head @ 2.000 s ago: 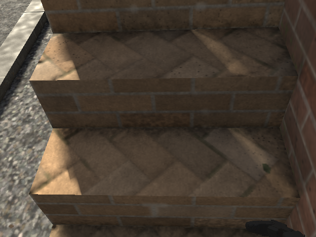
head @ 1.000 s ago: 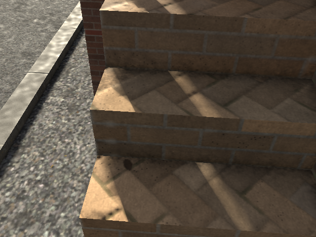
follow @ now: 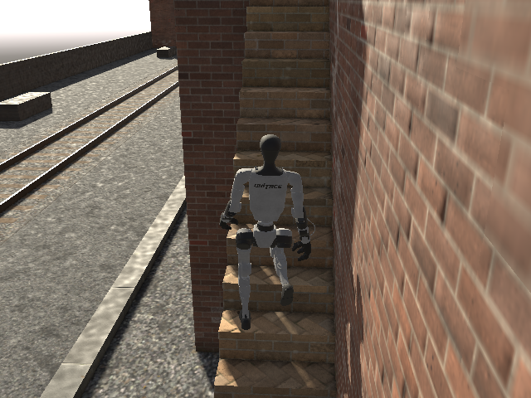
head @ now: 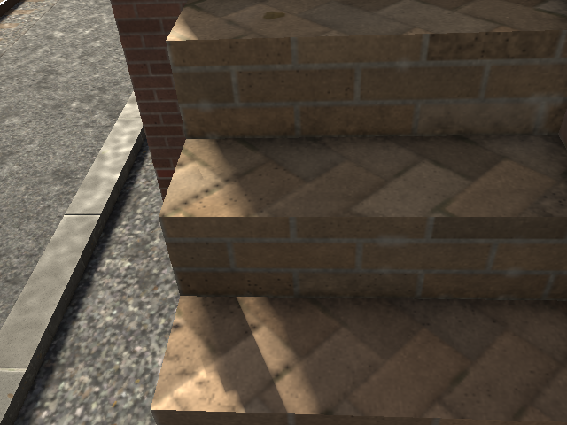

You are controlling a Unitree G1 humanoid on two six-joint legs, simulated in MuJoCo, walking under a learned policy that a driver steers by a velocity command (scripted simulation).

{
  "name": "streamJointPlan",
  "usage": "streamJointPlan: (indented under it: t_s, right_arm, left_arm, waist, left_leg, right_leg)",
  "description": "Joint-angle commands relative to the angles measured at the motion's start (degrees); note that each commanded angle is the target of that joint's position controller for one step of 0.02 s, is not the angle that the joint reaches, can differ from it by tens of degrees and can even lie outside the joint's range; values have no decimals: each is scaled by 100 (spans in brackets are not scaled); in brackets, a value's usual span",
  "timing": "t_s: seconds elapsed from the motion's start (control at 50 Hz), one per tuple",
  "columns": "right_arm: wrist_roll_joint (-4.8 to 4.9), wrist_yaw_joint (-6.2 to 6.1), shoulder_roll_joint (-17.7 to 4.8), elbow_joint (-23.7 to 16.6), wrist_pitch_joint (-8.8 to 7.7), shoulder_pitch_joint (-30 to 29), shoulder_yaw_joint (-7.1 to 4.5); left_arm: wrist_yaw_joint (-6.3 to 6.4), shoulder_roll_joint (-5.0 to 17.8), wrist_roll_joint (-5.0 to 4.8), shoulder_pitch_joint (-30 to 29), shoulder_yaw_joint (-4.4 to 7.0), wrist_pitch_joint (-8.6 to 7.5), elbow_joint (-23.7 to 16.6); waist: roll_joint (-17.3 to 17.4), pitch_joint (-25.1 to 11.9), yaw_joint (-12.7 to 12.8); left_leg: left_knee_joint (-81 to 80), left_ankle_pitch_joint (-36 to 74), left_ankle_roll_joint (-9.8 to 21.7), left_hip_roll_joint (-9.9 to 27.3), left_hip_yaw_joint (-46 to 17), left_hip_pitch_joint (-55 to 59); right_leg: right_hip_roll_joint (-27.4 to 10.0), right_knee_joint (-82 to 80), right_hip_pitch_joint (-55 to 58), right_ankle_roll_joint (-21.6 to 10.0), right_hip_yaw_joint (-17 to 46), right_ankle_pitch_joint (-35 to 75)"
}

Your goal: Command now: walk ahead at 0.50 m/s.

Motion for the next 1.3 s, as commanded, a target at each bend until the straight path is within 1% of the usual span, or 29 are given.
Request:
streamJointPlan:
  t_s: [0.02, 0.14, 0.16, 0.22, 0.3, 0.34, 0.38, 0.4, 0.44, 0.46, 0.5, 0.54, 0.64, 0.7, 0.74, 0.8, 0.88, 0.9, 0.92, 0.94, 0.96, 0.98, 1.0, 1.04, 1.08, 1.1, 1.2, 1.26, 1.3]
  right_arm:
    - [-66, 81, -282, 10, -467, -113, 17]
    - [99, 168, -900, 140, -631, 15, -69]
    - [-548, 322, -988, -74, -387, -213, 12]
    - [-353, 681, -1668, 319, 137, 389, -52]
    - [-101, 809, -2052, 206, -61, -401, -259]
    - [-71, 939, -968, -243, 194, -516, -166]
    - [231, 695, -835, 93, 302, -955, -44]
    - [-23, 406, -45, -474, 114, -1477, 10]
    - [-42, 277, -171, -588, 221, -1307, 71]
    - [522, 189, -739, -227, 108, -1222, 149]
    - [223, 261, -558, -391, 43, -1188, 298]
    - [262, 209, -111, -510, 94, -1279, 533]
    - [315, 284, 187, -956, 296, -2102, 917]
    - [279, 359, -319, -1558, 334, -3636, 799]
    - [160, 441, 209, -1917, 509, -4332, 952]
    - [-65, 590, 69, -2059, 509, -4437, 939]
    - [275, 658, -861, -2022, 716, -3162, 658]
    - [171, 384, -1123, -1354, 674, -1381, 459]
    - [142, 281, -653, -907, 474, -288, 305]
    - [210, 85, -669, -420, 612, -61, 211]
    - [161, -13, -696, -336, 509, -511, 124]
    - [185, -20, -706, -134, 311, -940, 97]
    - [229, 379, -657, -313, 186, -578, 291]
    - [195, 523, -237, 102, 143, -1405, 371]
    - [-25, 504, 138, 481, 32, -1313, 462]
    - [-78, 422, 82, 556, 12, -1270, 427]
    - [-563, 370, -552, 1238, -132, 572, 459]
    - [-288, 576, -690, 1263, 122, 718, 536]
    - [-16, 746, -1446, 1021, -168, 100, 433]
  left_arm:
    - [172, -476, -220, 9, -186, 195, -401]
    - [275, -438, -246, -1597, -243, 254, -1316]
    - [-332, 176, 31, -506, -444, 427, -1486]
    - [-924, 29, -65, -699, -671, 965, -1397]
    - [-828, 918, 103, 1134, -297, 795, -827]
    - [-609, 2139, 251, 2669, 193, 493, -73]
    - [-784, 1330, 162, 2519, 16, 407, 750]
    - [159, 1272, -220, 970, 165, 261, 766]
    - [420, 468, -189, 342, -101, 147, 1072]
    - [-451, 227, 346, -301, -329, 30, 1043]
    - [-800, -343, 438, 2364, -444, -33, 2243]
    - [-923, -149, 517, 2266, -422, 9, 2372]
    - [-721, 42, 827, 2703, -533, -22, 2968]
    - [-784, 155, 777, 3074, -529, -199, 2991]
    - [-815, 198, 644, 4101, -567, -170, 3490]
    - [-838, 371, 428, 3025, -539, -255, 3019]
    - [-1128, 1475, 226, 2202, -116, -457, 2774]
    - [-1281, 1339, 448, 2165, -57, -374, 2913]
    - [-41, 423, 33, 2274, -24, -638, 2115]
    - [58, 102, -102, 1624, -102, -583, 2004]
    - [138, -98, 132, 1098, -33, -522, 1473]
    - [202, -110, 213, 667, -50, -448, 816]
    - [-720, 362, 252, 1355, 92, -61, 1909]
    - [-1087, -234, 228, 1164, -101, 134, 1295]
    - [-1014, -360, 404, 1267, -271, 199, 1184]
    - [-1009, -429, 296, 1160, -357, 189, 1107]
    - [-853, -137, -161, -804, -433, 117, -83]
    - [-776, -169, -167, -1505, -566, 594, -650]
    - [-857, 259, 0, -1330, -450, 878, -884]
  waist:
    - [-48, 1176, 170]
    - [315, 1392, 82]
    - [907, 357, 455]
    - [2072, -237, 399]
    - [1432, -2111, 1226]
    - [-1571, -2104, 1034]
    - [-1873, -1024, 814]
    - [-511, -1126, 115]
    - [-252, -572, -380]
    - [-3076, 1012, 31]
    - [-822, 169, 378]
    - [-386, 148, 182]
    - [-221, 639, 191]
    - [-418, 692, 388]
    - [-1085, 682, 516]
    - [-1034, -149, -10]
    - [-1580, -768, -848]
    - [-1117, -1101, -1157]
    - [797, -2549, -1009]
    - [1265, -2317, -1196]
    - [197, -1513, -888]
    - [294, -517, -329]
    - [611, 666, -768]
    - [-183, 322, 352]
    - [-432, 187, 782]
    - [317, 264, 788]
    - [-104, 207, 407]
    - [997, 105, 447]
    - [1005, -539, 1100]
  left_leg:
    - [-3541, -121, 929, 1726, -2251, -87]
    - [-4474, 584, 712, 1613, -572, 426]
    - [-4106, 1258, 622, 1274, -428, 421]
    - [-4926, 1397, 1300, 2253, -1213, 35]
    - [-1235, 10517, 1478, 2153, -861, 2778]
    - [2701, 3808, 784, -95, -2004, -1778]
    - [5386, 3825, 842, -538, -2886, -3220]
    - [5701, 1932, 210, -845, -2058, -1818]
    - [6290, 1895, 46, -713, -2124, -2265]
    - [6506, 1632, 428, -757, -2798, -4737]
    - [6858, 1517, 928, -623, -2116, -5535]
    - [6903, 1492, 1095, -245, -1670, -6139]
    - [9224, 1097, 1262, 214, -968, -8164]
    - [7070, 2115, 854, 903, -90, -6784]
    - [7802, 1899, 902, 899, 217, -6628]
    - [5111, 700, 1220, 484, 727, -3622]
    - [636, 129, 471, -831, 1460, -1211]
    - [-612, 1130, 702, -616, 403, 354]
    - [892, 1749, 1527, 668, -2115, 3103]
    - [-1319, 1256, 1981, 1506, -4614, 2956]
    - [-2281, -33, 1822, 1580, -4810, 2178]
    - [-2350, -844, 1551, 1527, -4249, 1581]
    - [-2281, 1303, 1867, 1401, -4701, 123]
    - [-2416, 2212, 1525, 1531, -2950, -117]
    - [-2772, 1479, 910, 1149, -1866, 89]
    - [-3067, 1203, 866, 1103, -1614, 92]
    - [-3478, 2024, -158, 753, -459, 338]
    - [-4064, 5095, 698, 1274, -641, 618]
    - [-3937, 11381, 1376, 1659, -614, 325]
  right_leg:
    - [109, 1851, -1506, 94, -126, -727]
    - [-282, 605, -2186, 32, -398, -1178]
    - [-622, -1683, -2233, -549, -397, -846]
    - [-168, -2591, -1127, -86, -841, -3476]
    - [463, -6344, 649, -344, -56, -1265]
    - [-1090, -9411, 3305, -1010, 5475, -1007]
    - [-1085, -9347, 2746, -641, 3872, -2947]
    - [-1303, -10184, 3029, -378, 4172, -2860]
    - [-1182, -9370, 2504, -261, 3364, -2702]
    - [-941, -8550, 2150, -687, 1828, -2831]
    - [-1239, -8807, 3877, -782, 2279, -1003]
    - [-1408, -9344, 3904, -749, 2068, -881]
    - [-1690, -10038, 3682, -699, 1713, -1297]
    - [-1443, -10808, 1938, -630, 1202, -1374]
    - [-1798, -11522, 1967, -820, 1443, -1098]
    - [-1641, -11430, 1759, -787, 37, 4272]
    - [-1903, -9939, 4927, -789, -260, 11775]
    - [-1934, -8586, 4490, -629, -55, 11049]
    - [-1778, -5989, 3018, -279, -535, 6025]
    - [-306, -2837, 761, -2, -433, 854]
    - [-147, -365, -108, 102, 580, 846]
    - [-313, 60, -847, 7, 534, 1052]
    - [361, 424, -1478, -193, 1828, 1812]
    - [94, 1095, -2166, -710, 1122, 1180]
    - [-131, 554, -2606, -1018, 812, 1435]
    - [-24, 1592, -2768, -1020, 485, 576]
    - [-185, -298, -2902, -804, -635, 1631]
    - [-319, -869, -2722, -657, -1238, 134]
    - [-131, -3159, -502, -288, -1823, 31]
